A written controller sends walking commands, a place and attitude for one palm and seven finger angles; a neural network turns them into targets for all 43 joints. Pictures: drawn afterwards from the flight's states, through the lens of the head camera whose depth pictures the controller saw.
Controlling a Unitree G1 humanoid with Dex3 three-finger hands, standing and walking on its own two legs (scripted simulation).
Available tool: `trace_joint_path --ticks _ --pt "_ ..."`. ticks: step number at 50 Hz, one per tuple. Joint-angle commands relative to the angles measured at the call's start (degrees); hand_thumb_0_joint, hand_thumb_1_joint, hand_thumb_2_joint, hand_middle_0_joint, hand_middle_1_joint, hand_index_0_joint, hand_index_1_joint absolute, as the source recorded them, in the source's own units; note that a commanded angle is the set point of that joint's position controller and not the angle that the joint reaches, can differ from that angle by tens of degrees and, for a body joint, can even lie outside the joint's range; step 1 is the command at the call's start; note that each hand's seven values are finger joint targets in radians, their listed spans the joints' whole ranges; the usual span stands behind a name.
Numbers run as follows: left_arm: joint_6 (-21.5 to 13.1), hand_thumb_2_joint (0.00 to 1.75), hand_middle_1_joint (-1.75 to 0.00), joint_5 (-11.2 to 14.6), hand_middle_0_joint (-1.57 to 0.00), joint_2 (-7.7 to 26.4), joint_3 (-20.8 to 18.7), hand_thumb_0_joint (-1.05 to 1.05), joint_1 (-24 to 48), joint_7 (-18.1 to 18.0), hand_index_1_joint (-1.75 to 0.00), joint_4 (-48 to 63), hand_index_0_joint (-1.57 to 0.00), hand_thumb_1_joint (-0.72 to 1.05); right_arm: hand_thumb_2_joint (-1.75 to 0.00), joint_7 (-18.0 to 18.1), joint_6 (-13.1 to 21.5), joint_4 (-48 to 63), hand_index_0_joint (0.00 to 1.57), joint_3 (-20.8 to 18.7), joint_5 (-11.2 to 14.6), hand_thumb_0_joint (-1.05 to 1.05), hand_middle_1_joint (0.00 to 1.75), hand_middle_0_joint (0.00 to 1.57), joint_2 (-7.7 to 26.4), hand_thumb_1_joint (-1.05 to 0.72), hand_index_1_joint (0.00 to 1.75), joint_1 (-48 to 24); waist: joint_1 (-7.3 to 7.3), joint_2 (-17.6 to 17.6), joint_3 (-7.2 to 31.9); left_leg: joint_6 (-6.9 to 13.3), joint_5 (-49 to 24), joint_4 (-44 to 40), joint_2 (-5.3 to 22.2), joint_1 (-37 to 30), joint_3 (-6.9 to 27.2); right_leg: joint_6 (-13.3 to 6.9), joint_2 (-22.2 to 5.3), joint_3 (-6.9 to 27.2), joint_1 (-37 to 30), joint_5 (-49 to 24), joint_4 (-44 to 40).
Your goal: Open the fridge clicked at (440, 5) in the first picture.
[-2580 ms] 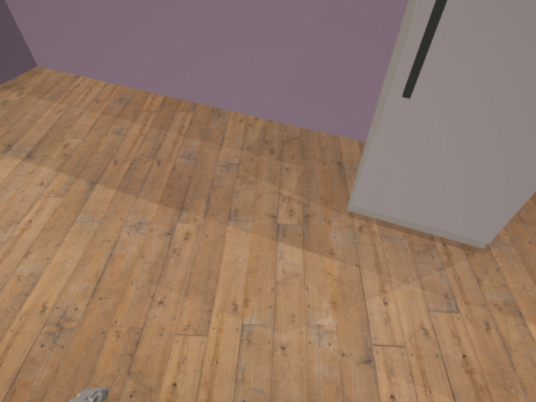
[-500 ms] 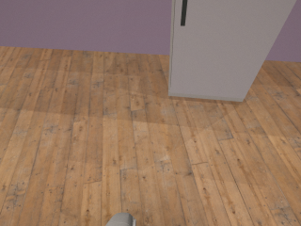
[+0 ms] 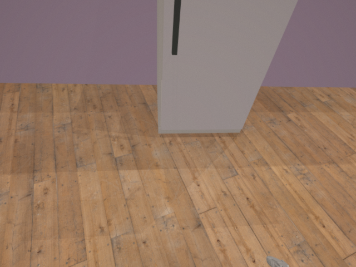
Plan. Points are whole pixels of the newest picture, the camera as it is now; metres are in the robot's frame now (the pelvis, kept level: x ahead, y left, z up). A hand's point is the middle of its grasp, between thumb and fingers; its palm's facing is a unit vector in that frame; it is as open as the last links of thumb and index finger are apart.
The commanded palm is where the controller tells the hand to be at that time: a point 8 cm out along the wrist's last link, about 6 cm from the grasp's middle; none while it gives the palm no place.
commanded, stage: walk to a spot facing it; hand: left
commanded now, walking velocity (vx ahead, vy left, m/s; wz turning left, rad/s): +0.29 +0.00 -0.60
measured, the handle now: out of the picture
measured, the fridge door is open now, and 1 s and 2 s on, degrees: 0 0 0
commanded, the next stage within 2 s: none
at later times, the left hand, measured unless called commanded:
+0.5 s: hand (143, 203) +0.33 +0.14 -0.18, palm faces -0.39 -0.92 -0.10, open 7.4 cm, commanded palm none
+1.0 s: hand (152, 155) +0.50 +0.14 -0.17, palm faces -0.51 -0.82 -0.27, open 7.3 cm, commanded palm none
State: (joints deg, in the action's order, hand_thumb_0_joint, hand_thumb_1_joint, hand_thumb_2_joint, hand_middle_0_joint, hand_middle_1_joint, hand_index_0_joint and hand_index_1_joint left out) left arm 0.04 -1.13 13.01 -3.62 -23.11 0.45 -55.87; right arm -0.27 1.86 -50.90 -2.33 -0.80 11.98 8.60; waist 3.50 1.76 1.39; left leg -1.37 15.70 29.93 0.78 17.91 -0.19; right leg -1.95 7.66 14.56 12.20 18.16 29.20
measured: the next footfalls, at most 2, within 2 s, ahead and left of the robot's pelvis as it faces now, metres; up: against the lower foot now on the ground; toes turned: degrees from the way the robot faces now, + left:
right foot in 0.58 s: +0.28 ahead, -0.09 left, +0.00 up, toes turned -31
left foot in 1.02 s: +0.47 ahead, +0.06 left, +0.00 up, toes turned -34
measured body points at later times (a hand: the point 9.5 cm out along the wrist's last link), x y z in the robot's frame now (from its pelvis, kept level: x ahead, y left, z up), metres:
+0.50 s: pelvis +0.16 +0.02 -0.01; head +0.22 +0.03 +0.44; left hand +0.35 +0.19 -0.17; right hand -0.04 -0.12 -0.13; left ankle +0.02 +0.11 -0.73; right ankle +0.22 -0.10 -0.69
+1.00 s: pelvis +0.33 +0.00 -0.01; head +0.37 -0.02 +0.44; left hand +0.53 +0.19 -0.15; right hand +0.33 -0.28 -0.13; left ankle +0.44 +0.10 -0.72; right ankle +0.25 -0.07 -0.73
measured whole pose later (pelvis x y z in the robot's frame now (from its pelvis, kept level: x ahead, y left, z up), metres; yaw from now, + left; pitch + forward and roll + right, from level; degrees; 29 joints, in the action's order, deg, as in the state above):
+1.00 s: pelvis +0.33 +0.00 -0.01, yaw -37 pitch +2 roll +0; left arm 1.0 -1.1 13.8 -4.5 -12.8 -0.7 -52.8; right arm 0.8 -0.3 -49.3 -1.9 -0.9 10.2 3.0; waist 2.7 0.1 -3.4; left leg -5.0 18.4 41.8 4.8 25.3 -2.0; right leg -2.1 4.4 4.8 16.5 19.8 34.6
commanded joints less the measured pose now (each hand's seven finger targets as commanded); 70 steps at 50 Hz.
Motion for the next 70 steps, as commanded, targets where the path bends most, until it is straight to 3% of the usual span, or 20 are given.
trace_joint_path --ticks 1,4,8,14,21,25,27,28,29,30,31,33,37,43,49,50,52,53,58,70 --pt "-1.9 0.90 -0.30 -0.1 -0.20 5.8 -2.3 0.00 7.9 0.7 -0.30 8.5 -0.20 0.90 -0.90 1.7 0.9 1.4 0.20 -3.9 -0.1 0.00 0.30 0.20 16.3 -0.90 0.30 13.3 -7.90 -15.5 -2.9 8.2 27.0 -22.1 29.0 -20.1 31.6 1.7 -5.8 -8.5 32.3 12.7 29.6" --pt "-0.6 0.90 -0.30 -1.3 -0.20 5.4 -3.2 0.00 6.5 2.1 -0.30 5.0 -0.20 0.90 -0.90 1.7 1.8 1.6 0.20 -1.3 -0.3 0.00 0.30 0.20 8.0 -0.90 0.30 7.0 -3.12 -8.7 -9.6 2.9 14.6 -22.6 19.3 -8.0 14.5 2.3 -9.7 -11.1 28.5 -0.2 38.8" --pt "0.8 0.90 -0.30 -1.1 -0.20 1.8 -2.6 0.00 4.4 2.2 -0.30 3.6 -0.20 0.90 -0.90 2.4 3.1 -1.4 0.20 -0.3 0.1 0.00 0.30 0.20 4.8 -0.90 0.30 12.3 -1.92 -10.6 -7.6 -2.9 -14.4 -18.0 13.9 -10.7 -0.8 3.2 -9.3 -12.6 27.8 -8.7 43.0" --pt "1.8 0.90 -0.30 -0.9 -0.20 0.6 -2.1 0.00 10.8 2.2 -0.30 5.2 -0.20 0.90 -0.90 3.1 3.6 -5.4 0.20 0.4 0.1 0.00 0.30 0.20 3.4 -0.90 0.30 18.7 -2.87 -8.1 -9.1 -2.3 -29.7 -16.0 15.1 -15.8 -5.9 3.5 -10.0 -14.8 34.7 -11.7 44.1" --pt "1.1 0.90 -0.30 -0.6 -0.20 -1.0 -0.4 0.00 22.7 2.7 -0.30 7.6 -0.20 0.90 -0.90 3.4 3.1 -9.9 0.20 0.4 -0.8 0.00 0.30 0.20 3.0 -0.90 0.30 25.8 -6.38 -8.5 -10.8 2.4 -45.6 -13.5 16.5 -25.9 -11.1 1.2 -9.2 -23.3 33.1 -7.1 24.1" --pt "-0.1 0.90 -0.30 -0.7 -0.20 0.3 -0.6 0.00 17.1 2.0 -0.30 6.3 -0.20 0.90 -0.90 3.2 2.2 -9.8 0.20 -0.9 -0.3 0.00 0.30 0.20 6.3 -0.90 0.30 24.7 -2.94 -12.3 -4.5 2.3 -73.8 1.1 16.1 -26.8 -16.9 -1.8 -2.7 -29.4 17.2 -3.0 11.0" --pt "-1.4 0.90 -0.30 -1.0 -0.20 4.7 -2.0 0.00 5.6 1.3 -0.30 3.1 -0.20 0.90 -0.90 2.7 1.9 -7.7 0.20 -1.3 0.5 0.00 0.30 0.20 7.6 -0.90 0.30 21.4 2.71 -13.5 2.7 0.8 -64.9 19.5 16.9 -16.1 -15.9 -4.1 -4.5 -25.5 -4.3 -7.4 2.1" --pt "-1.8 0.90 -0.30 -1.0 -0.20 9.4 -2.9 0.00 -1.6 0.8 -0.30 1.0 -0.20 0.90 -0.90 2.0 1.6 -6.0 0.20 -1.1 1.6 0.00 0.30 0.20 6.2 -0.90 0.30 19.5 6.12 -5.3 8.2 -0.6 -32.2 37.2 13.5 0.4 -17.1 -9.1 -15.1 -14.2 -23.5 -23.3 -0.2" --pt "-2.3 0.90 -0.30 0.3 -0.20 14.1 -3.7 0.00 -5.5 -0.2 -0.30 0.4 -0.20 0.90 -0.90 2.2 2.2 -3.5 0.20 -0.7 2.1 0.00 0.30 0.20 2.1 -0.90 0.30 18.4 5.12 4.3 16.2 -3.3 20.6 59.0 2.7 17.4 -12.3 -18.1 -33.2 16.1 -34.4 -52.9 -0.3" --pt "-1.7 0.90 -0.30 1.4 -0.20 14.6 -3.9 0.00 -3.1 -1.1 -0.30 1.3 -0.20 0.90 -0.90 2.9 2.0 -1.5 0.20 -1.2 1.6 0.00 0.30 0.20 3.9 -0.90 0.30 13.5 4.95 -0.3 14.7 -1.7 18.7 60.1 4.6 19.2 -1.9 -20.4 -33.6 12.8 -30.3 -54.6 -2.9" --pt "-1.2 0.90 -0.30 1.4 -0.20 12.0 -3.2 0.00 2.1 -1.5 -0.30 2.5 -0.20 0.90 -0.90 2.6 1.5 -0.5 0.20 -1.6 0.8 0.00 0.30 0.20 2.9 -0.90 0.30 11.1 2.97 -5.1 3.5 -1.3 12.6 57.6 6.7 20.9 -0.1 -16.9 -30.1 3.7 -20.7 -54.8 -3.9" --pt "-1.6 0.90 -0.30 1.3 -0.20 9.2 -2.4 0.00 8.1 -1.8 -0.30 3.8 -0.20 0.90 -0.90 2.2 -0.1 -1.8 0.20 -1.2 0.2 0.00 0.30 0.20 2.4 -0.90 0.30 11.8 -2.12 -4.4 1.1 -2.4 7.7 50.6 9.6 16.8 0.6 -10.1 -26.3 0.7 -8.5 -45.8 -6.8" --pt "-1.9 0.90 -0.30 0.0 -0.20 7.4 -1.8 0.00 14.0 -1.7 -0.30 4.8 -0.20 0.90 -0.90 2.2 -2.9 -3.0 0.20 -1.0 -0.3 0.00 0.30 0.20 0.5 -0.90 0.30 14.9 -7.59 -2.0 -2.1 -3.8 4.4 39.7 8.7 9.3 -1.3 -8.9 -19.2 -7.8 8.7 -39.7 -9.0" --pt "-1.0 0.90 -0.30 -0.2 -0.20 8.3 -2.4 0.00 11.4 -1.0 -0.30 5.4 -0.20 0.90 -0.90 1.6 -2.6 1.5 0.20 -1.1 -0.3 0.00 0.30 0.20 2.3 -0.90 0.30 4.3 -4.63 8.3 -1.2 -4.6 0.7 24.8 6.0 10.2 -2.4 -7.6 -15.1 -4.1 5.5 -36.2 -5.5" --pt "0.5 0.90 -0.30 -0.1 -0.20 10.4 -3.6 0.00 9.5 -1.6 -0.30 7.4 -0.20 0.90 -0.90 2.0 -1.3 4.2 0.20 -1.5 0.4 0.00 0.30 0.20 4.6 -0.90 0.30 -0.2 -2.61 8.2 4.5 -3.4 1.0 3.2 1.9 1.1 -3.4 -5.9 -15.6 3.4 -3.2 -40.8 3.3" --pt "0.7 0.90 -0.30 0.3 -0.20 9.8 -3.5 0.00 11.0 -1.6 -0.30 7.9 -0.20 0.90 -0.90 2.2 -1.1 3.3 0.20 -1.9 0.3 0.00 0.30 0.20 6.0 -0.90 0.30 3.5 -4.80 6.3 6.0 -2.7 -6.6 -5.4 3.6 -7.3 -2.8 -3.4 -13.8 1.7 0.3 -36.0 7.0" --pt "0.6 0.90 -0.30 0.9 -0.20 4.5 -2.4 0.00 6.5 -1.0 -0.30 9.2 -0.20 0.90 -0.90 2.0 -0.9 3.2 0.20 -3.3 -0.2 0.00 0.30 0.20 14.4 -0.90 0.30 8.1 -4.79 -19.6 10.4 7.9 -45.3 -6.5 29.7 -26.1 17.7 4.0 -3.8 -11.3 21.6 18.4 31.3" --pt "0.8 0.90 -0.30 0.1 -0.20 6.9 -2.8 0.00 5.8 -1.3 -0.30 8.2 -0.20 0.90 -0.90 1.8 -1.6 3.9 0.20 -2.7 -0.3 0.00 0.30 0.20 13.1 -0.90 0.30 7.5 -4.78 -13.0 8.8 10.8 -45.8 -5.7 30.0 -20.3 14.2 4.4 -6.5 -10.0 20.0 19.6 40.1" --pt "2.2 0.90 -0.30 -0.3 -0.20 5.3 -3.2 0.00 8.0 0.4 -0.30 7.6 -0.20 0.90 -0.90 2.2 -1.0 4.7 0.20 -1.4 -0.7 0.00 0.30 0.20 7.7 -0.90 0.30 1.7 -2.66 -12.6 0.3 5.6 -38.0 -7.7 18.5 -12.7 -2.6 6.4 -9.4 -13.3 21.7 6.9 45.8" --pt "3.0 0.90 -0.30 0.0 -0.20 2.2 -2.1 0.00 16.3 1.3 -0.30 9.7 -0.20 0.90 -0.90 1.5 -1.5 1.0 0.20 -3.6 -1.0 0.00 0.30 0.20 9.8 -0.90 0.30 7.7 -6.02 -15.2 -1.5 7.7 -26.6 -8.0 22.3 -14.2 -10.9 5.7 -12.0 -20.3 15.9 5.7 21.2"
